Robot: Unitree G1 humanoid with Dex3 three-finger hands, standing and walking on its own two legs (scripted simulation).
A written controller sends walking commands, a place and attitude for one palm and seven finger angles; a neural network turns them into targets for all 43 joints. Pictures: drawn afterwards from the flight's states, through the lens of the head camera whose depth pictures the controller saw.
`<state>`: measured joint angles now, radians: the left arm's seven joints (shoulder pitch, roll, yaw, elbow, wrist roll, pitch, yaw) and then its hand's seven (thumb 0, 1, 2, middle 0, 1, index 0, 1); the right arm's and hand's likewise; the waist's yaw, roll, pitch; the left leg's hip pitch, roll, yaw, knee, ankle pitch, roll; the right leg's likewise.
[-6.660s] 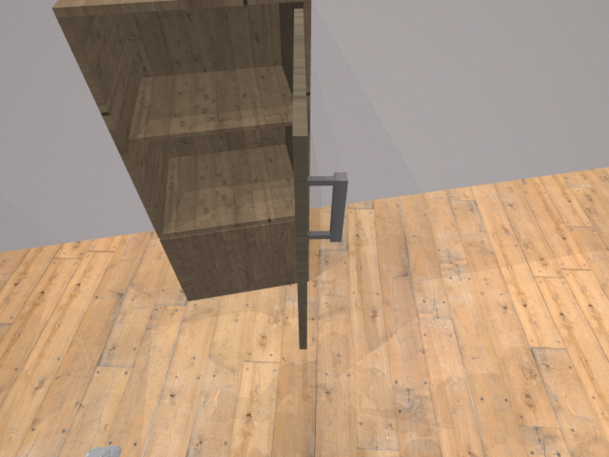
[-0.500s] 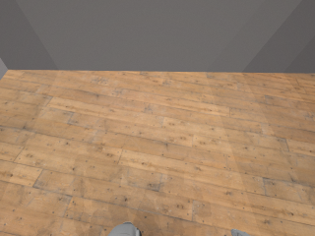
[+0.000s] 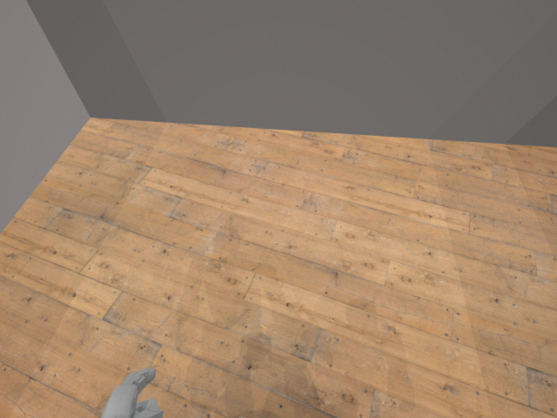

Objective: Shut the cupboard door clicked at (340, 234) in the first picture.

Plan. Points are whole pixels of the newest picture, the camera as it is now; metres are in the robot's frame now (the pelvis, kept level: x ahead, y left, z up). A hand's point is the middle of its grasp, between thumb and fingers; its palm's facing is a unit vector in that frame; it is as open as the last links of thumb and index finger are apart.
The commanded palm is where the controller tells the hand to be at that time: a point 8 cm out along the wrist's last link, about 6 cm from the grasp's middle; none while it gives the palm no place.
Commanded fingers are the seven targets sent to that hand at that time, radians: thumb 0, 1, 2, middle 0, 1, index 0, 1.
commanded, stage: walk to a spot facing it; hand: left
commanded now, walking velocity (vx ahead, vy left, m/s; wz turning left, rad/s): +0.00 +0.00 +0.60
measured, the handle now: out of the picture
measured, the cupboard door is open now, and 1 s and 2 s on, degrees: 80 80 80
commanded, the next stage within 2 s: none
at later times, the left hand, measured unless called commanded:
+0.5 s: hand out of the picture -0.05 +0.24 -0.18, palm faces +0.37 -0.88 -0.29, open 7.4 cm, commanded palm none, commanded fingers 0.00 0.90 0.90 -0.20 -0.30 -0.20 -0.30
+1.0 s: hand out of the picture +0.02 +0.20 -0.12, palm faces +0.58 -0.75 -0.31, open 7.3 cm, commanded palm none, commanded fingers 0.00 0.90 0.90 -0.20 -0.30 -0.20 -0.30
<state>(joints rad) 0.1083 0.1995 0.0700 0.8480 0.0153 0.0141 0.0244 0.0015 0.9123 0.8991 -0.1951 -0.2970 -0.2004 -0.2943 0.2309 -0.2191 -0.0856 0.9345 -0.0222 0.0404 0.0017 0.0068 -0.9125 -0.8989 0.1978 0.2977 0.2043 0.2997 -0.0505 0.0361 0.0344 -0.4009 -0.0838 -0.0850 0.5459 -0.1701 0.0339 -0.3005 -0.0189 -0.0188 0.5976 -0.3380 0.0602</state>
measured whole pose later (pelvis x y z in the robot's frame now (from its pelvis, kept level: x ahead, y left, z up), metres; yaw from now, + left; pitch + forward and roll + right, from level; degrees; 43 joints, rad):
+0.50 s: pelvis +0.01 +0.01 -0.01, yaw +20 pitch +1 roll +1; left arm 0.26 0.28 0.08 0.92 0.02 0.06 0.02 0.00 0.91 0.90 -0.20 -0.30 -0.20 -0.29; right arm 0.08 -0.26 -0.06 0.87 -0.01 0.03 0.02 0.01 -0.91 -0.90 0.19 0.30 0.20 0.30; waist 0.03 -0.05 0.13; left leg -0.32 0.00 0.08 0.64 -0.34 0.02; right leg -0.35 -0.17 -0.16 0.96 -0.55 0.07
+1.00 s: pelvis +0.04 -0.03 +0.01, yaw +38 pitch -1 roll +2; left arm 0.17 0.18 0.03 0.83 0.02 0.01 0.02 0.00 0.91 0.90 -0.20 -0.30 -0.21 -0.30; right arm 0.19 -0.27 -0.09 0.93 -0.02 0.08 0.02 0.01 -0.91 -0.90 0.20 0.30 0.20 0.30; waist -0.03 0.06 0.08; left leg -0.50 -0.04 -0.04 1.17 -0.41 -0.05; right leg -0.24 -0.07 -0.13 0.56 -0.31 -0.03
